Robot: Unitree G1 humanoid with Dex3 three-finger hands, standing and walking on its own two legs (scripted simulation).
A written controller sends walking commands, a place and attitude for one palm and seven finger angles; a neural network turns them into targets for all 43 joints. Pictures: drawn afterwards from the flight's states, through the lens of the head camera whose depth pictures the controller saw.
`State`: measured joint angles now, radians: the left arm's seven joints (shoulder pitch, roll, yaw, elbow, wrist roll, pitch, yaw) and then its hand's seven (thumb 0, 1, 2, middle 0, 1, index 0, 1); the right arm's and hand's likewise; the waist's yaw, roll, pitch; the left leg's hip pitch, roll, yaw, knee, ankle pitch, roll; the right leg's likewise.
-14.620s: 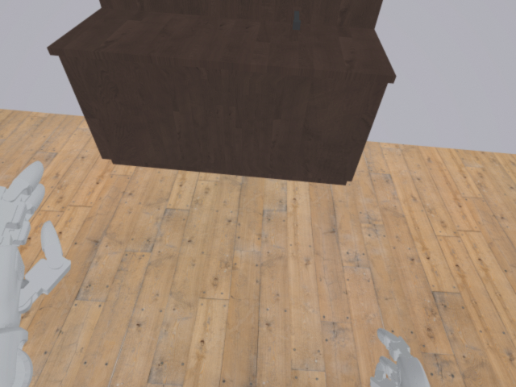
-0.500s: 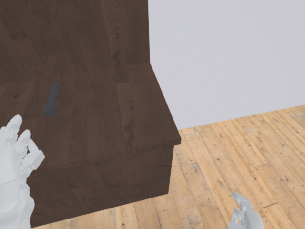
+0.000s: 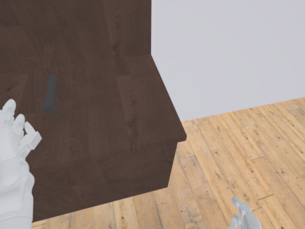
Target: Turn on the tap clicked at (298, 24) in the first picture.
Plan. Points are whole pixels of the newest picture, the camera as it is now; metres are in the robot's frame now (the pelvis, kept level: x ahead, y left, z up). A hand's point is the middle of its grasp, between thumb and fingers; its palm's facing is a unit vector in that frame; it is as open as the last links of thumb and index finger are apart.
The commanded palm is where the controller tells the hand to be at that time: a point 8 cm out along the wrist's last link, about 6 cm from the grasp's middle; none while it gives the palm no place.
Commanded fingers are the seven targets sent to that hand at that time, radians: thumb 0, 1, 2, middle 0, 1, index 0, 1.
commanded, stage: reach beside the lever's end, fingers flat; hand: left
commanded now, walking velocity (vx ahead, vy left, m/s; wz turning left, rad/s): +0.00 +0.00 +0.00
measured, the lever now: (48, 107) +0.41 +0.34 +0.07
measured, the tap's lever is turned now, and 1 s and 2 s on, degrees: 0 0 9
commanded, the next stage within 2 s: push the lever round in 1.02 s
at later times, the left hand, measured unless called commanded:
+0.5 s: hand (38, 122) +0.36 +0.35 +0.06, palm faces +0.55 -0.83 -0.10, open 7.8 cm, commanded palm +0.32 +0.38 +0.07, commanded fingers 0.00 0.90 0.90 -0.15 -0.15 -0.15 -0.15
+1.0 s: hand (36, 121) +0.36 +0.36 +0.06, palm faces +0.57 -0.82 -0.09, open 7.8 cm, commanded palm +0.32 +0.38 +0.06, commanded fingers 0.00 0.90 0.90 -0.15 -0.15 -0.15 -0.15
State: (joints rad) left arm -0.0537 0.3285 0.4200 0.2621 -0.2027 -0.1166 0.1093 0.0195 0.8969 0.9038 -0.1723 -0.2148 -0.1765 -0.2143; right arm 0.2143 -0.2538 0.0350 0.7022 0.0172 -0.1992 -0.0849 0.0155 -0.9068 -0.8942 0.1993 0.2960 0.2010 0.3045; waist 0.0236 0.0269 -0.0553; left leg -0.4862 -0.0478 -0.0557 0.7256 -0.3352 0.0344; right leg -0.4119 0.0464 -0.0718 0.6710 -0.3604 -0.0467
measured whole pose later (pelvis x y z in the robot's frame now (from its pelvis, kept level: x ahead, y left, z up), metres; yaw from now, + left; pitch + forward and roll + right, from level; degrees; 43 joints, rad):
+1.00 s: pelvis +0.00 +0.01 -0.02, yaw -2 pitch +12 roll -3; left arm -0.30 0.46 0.59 0.67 -0.14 -0.31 0.03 0.02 0.90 0.90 -0.15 -0.15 -0.15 -0.15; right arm 0.31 -0.27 0.01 0.69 0.00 -0.04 -0.04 0.01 -0.91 -0.89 0.20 0.30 0.20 0.30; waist -0.04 0.01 -0.09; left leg -0.67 -0.03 -0.05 0.86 -0.39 0.05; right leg -0.58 0.07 -0.07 0.76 -0.39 -0.04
